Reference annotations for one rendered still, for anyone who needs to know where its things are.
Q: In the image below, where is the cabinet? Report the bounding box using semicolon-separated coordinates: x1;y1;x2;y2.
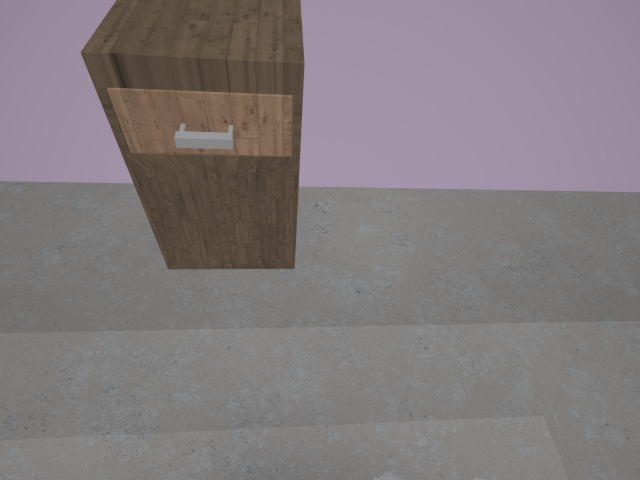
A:
81;0;305;269

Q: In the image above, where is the drawer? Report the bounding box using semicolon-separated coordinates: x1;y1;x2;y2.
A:
107;88;292;156

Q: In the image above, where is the handle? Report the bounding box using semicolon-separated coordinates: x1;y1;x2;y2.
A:
174;123;234;149

